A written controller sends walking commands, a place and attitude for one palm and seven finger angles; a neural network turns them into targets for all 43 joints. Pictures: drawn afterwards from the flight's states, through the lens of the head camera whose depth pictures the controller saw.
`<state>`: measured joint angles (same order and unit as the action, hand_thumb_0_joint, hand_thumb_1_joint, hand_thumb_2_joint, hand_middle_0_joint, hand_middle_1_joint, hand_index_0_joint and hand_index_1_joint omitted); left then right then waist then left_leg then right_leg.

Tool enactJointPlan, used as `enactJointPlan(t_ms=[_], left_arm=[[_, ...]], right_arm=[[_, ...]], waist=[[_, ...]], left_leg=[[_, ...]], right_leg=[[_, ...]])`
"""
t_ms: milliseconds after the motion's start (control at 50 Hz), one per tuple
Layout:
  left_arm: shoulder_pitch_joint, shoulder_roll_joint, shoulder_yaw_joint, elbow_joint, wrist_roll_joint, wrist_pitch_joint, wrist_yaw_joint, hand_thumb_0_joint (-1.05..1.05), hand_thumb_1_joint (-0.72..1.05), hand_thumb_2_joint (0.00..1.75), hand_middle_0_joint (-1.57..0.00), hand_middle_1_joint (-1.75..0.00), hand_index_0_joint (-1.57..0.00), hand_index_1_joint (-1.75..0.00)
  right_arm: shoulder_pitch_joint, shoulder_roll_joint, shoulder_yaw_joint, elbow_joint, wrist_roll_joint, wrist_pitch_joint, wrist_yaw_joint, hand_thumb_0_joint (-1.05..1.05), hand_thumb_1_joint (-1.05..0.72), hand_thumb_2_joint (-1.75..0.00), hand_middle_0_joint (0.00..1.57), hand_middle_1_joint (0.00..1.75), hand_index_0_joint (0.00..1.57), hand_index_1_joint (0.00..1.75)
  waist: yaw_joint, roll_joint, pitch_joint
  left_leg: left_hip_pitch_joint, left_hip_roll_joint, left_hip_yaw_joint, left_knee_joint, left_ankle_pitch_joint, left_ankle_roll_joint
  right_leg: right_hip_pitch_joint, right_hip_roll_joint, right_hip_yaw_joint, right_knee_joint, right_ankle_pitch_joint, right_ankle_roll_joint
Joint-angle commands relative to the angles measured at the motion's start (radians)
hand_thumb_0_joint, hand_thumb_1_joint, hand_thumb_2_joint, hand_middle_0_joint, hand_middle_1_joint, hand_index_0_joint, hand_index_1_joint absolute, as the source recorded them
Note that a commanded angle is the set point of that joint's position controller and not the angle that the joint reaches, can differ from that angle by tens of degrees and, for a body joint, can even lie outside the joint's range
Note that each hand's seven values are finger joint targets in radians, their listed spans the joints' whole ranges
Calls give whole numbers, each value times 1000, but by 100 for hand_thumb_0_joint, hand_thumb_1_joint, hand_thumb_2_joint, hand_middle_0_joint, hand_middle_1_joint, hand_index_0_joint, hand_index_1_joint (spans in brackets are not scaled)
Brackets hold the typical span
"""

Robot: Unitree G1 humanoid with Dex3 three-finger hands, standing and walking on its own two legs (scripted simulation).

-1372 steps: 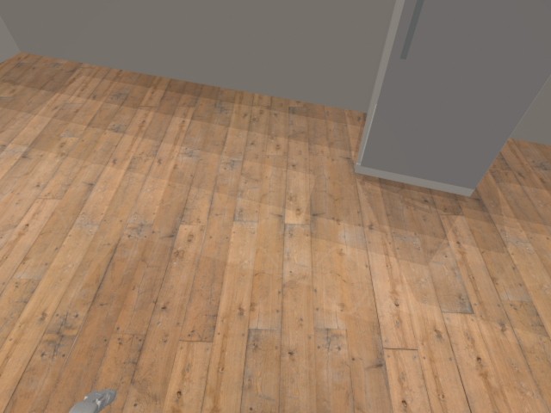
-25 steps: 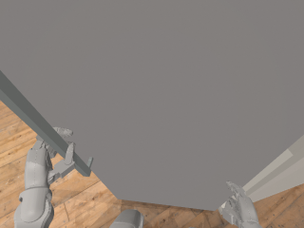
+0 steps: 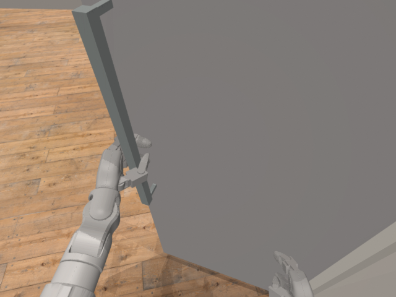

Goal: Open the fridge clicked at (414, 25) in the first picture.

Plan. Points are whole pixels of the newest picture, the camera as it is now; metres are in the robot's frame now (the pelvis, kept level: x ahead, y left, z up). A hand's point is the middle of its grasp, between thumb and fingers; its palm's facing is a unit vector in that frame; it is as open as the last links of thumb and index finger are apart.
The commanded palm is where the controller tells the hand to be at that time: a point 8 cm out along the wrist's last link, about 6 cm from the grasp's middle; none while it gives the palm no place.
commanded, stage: stop walking and hold the door back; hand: left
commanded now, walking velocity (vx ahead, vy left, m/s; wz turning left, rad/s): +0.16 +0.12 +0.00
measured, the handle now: (132, 134) +0.36 +0.18 +0.14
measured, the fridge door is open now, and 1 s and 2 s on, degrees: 74 69 69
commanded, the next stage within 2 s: loosen the grip on the handle in 0.72 s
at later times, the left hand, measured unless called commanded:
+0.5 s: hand (150, 157) +0.36 +0.16 +0.08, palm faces +0.09 -0.97 -0.21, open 5.6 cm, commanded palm +0.32 +0.21 +0.07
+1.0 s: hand (145, 156) +0.36 +0.17 +0.08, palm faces +0.08 -0.99 -0.12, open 6.9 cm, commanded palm +0.32 +0.22 +0.08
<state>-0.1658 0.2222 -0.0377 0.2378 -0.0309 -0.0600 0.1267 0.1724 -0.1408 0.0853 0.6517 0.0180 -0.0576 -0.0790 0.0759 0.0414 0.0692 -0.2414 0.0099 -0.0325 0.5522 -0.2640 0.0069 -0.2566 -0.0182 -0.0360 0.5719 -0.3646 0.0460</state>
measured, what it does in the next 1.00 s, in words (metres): steps on the spot: right foot, then left foot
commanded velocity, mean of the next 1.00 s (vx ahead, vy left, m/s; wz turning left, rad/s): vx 0.03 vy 0.00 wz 0.00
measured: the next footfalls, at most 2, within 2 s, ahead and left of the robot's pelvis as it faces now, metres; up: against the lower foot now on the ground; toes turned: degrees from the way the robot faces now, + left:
right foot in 0.02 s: +0.06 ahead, -0.09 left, +0.00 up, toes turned -5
left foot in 0.26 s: +0.05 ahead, +0.12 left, +0.00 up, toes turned +4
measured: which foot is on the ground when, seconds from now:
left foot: down 0.00-0.02, up 0.04-0.24, down 0.26-1.00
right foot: up 0.00-0.00, down 0.02-1.00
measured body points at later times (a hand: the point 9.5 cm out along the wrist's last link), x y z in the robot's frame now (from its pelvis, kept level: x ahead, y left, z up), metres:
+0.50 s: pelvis -0.01 +0.01 +0.00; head +0.01 +0.00 +0.45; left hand +0.35 +0.21 +0.10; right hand +0.09 -0.23 -0.12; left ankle +0.01 +0.12 -0.73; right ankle +0.02 -0.09 -0.74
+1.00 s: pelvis -0.01 +0.01 +0.00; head -0.01 +0.01 +0.45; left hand +0.35 +0.22 +0.09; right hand +0.15 -0.25 -0.07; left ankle +0.01 +0.12 -0.73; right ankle +0.02 -0.09 -0.73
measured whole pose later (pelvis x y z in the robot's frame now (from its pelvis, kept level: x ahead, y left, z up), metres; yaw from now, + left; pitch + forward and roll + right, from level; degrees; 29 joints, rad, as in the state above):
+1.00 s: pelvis -0.01 +0.01 +0.00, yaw -2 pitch +1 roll +1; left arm -0.32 0.23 0.16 0.51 -0.06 -0.12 -0.01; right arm 0.20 -0.26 -0.01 0.62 0.04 -0.11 -0.04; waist -0.01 -0.01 -0.02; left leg -0.27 0.03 0.11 0.51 -0.24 0.01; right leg -0.33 0.00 -0.06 0.53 -0.21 -0.04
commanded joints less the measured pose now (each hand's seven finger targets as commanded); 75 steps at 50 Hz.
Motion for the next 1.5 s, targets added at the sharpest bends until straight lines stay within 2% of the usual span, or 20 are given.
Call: enactJointPlan(t_ms=[0,40,80,200,260,300,340,400,480,520,780,800,820,860,900,1020,1160,1200,1460,1480], left_arm=[[-540,200,136,-91,9,-71,2,0,90,90,-45,-140,-45,-140],[-542,296,241,-38,7,-79,4,0,90,90,-45,-140,-45,-140],[-559,227,222,-2,3,-91,-6,0,90,90,-45,-140,-45,-140],[-527,255,270,38,7,-133,-10,0,90,90,-45,-140,-45,-140],[-512,107,142,-65,-4,-156,-33,0,90,90,-45,-140,-45,-140],[-495,94,128,-24,11,-157,-40,0,90,90,-45,-140,-45,-140],[-470,129,154,-42,-3,-149,-31,0,90,90,-45,-140,-45,-140],[-347,123,149,-85,12,-139,-37,0,90,90,-45,-140,-45,-140],[-326,194,192,-107,15,-142,-36,0,90,90,-45,-140,-45,-140],[-306,185,196,-67,-10,-133,-31,0,90,90,-45,-140,-45,-140],[-273,174,194,14,-3,-148,-38,0,90,90,-45,-140,-45,-140],[-966,731,603,-255,109,-167,-50,0,90,90,-45,-140,-45,-140],[-671,176,203,302,70,-53,-137,0,78,84,-45,-140,-45,-140],[-351,89,225,113,-36,-73,-167,0,54,73,-45,-140,-45,-140],[-386,219,335,54,-69,-113,-147,0,30,61,-45,-140,-45,-140],[-497,194,190,67,29,-210,-70,0,-43,26,-44,-138,-44,-138],[-580,187,164,92,-24,-217,-84,0,-55,20,-34,-127,-34,-127],[-496,310,280,105,-16,-211,-77,0,-55,20,-32,-123,-32,-123],[-404,131,159,-51,-23,-227,-72,0,-55,20,-25,-115,-25,-115],[-345,269,286,101,-11,-212,-65,0,-55,20,-25,-115,-25,-115]], right_arm=[[-101,-169,-91,-112,-8,-12,-22,0,-90,-90,20,30,20,30],[-110,-182,-106,-88,-14,-16,-17,0,-90,-90,20,30,20,30],[-98,-175,-103,-82,-13,-16,-22,0,-90,-90,20,30,20,30],[-47,-185,-105,-81,-12,-30,-35,0,-90,-90,20,30,20,30],[-57,-213,-115,-131,-2,-31,-26,0,-90,-90,20,30,20,30],[-65,-171,-96,-121,-1,-27,-9,0,-90,-90,20,30,20,30],[-36,-201,-108,-124,8,-20,-11,0,-90,-90,20,30,20,30],[-17,-223,-116,-127,6,-25,-1,0,-90,-90,20,30,20,30],[-31,-202,-103,-143,-2,-27,-10,0,-90,-90,20,30,20,30],[-10,-198,-115,-129,7,-22,-13,0,-90,-90,20,30,20,30],[-44,-204,-108,-126,0,-6,-29,0,-90,-90,20,30,20,30],[20,-229,-185,-160,-21,-16,1,0,-90,-90,20,30,20,30],[-77,-211,-134,-146,1,-85,17,0,-90,-90,20,30,20,30],[37,-235,-152,-129,35,-92,29,0,-90,-90,20,30,20,30],[-3,-239,-142,-123,18,-99,37,0,-90,-90,20,30,20,30],[-23,-234,-118,-171,23,-117,45,0,-90,-90,20,30,20,30],[-8,-244,-108,-151,32,-139,18,0,-90,-90,20,30,20,30],[-1,-248,-114,-145,27,-140,13,0,-90,-90,20,30,20,30],[34,-234,-124,-126,15,-143,30,0,-90,-90,20,30,20,30],[54,-252,-126,-102,14,-130,24,0,-90,-90,20,30,20,30]], waist=[[-67,-314,-133],[-47,-258,-197],[-58,-257,-227],[-66,-180,-296],[-65,221,-284],[-89,140,-209],[-76,20,-198],[-80,98,-274],[-95,17,-286],[-84,-169,-292],[-76,-57,-276],[-27,-339,-140],[-132,-285,-428],[-67,-27,-441],[-22,153,-419],[-82,-97,-243],[-99,-113,-275],[-59,-78,-313],[-80,-44,-400],[-74,-100,-321]], left_leg=[[-221,-39,45,257,-246,-2],[-270,-20,-11,457,-207,-16],[-269,-5,-24,449,-150,-17],[89,-36,131,-147,-44,8],[261,280,-252,-248,130,141],[159,343,-342,-321,45,194],[145,301,-224,-214,266,167],[177,205,-11,-81,457,63],[-8,117,48,-96,175,-12],[8,70,59,-37,40,-19],[135,102,58,-136,263,6],[41,141,95,-83,214,39],[47,-4,115,-184,433,38],[188,31,75,-63,621,-36],[172,1,103,-56,384,-29],[-81,-2,85,-89,-91,22],[-103,-12,94,-59,-121,29],[-110,-13,94,-49,-74,28],[-7,8,67,-1,214,17],[-80,8,66,6,166,16]], right_leg=[[41,-294,493,-403,-361,-160],[89,-359,540,-402,-299,-199],[127,-301,422,-314,-202,-184],[68,-192,172,-172,-41,-122],[-169,9,-35,196,5,-21],[-208,0,24,285,-140,-25],[-116,1,5,129,-50,-26],[60,9,-28,-142,180,-34],[184,-108,137,-122,438,-81],[149,-155,214,-189,347,-104],[70,-67,117,-174,381,-46],[38,-61,141,-233,456,-14],[201,17,21,-37,702,-81],[46,6,-37,-35,544,-68],[27,3,4,-81,418,-74],[-87,1,32,-123,-8,-61],[-71,-11,70,-147,-68,-51],[-27,-12,75,-131,-23,-57],[-41,6,8,-18,329,-61],[-67,5,11,-20,296,-60]])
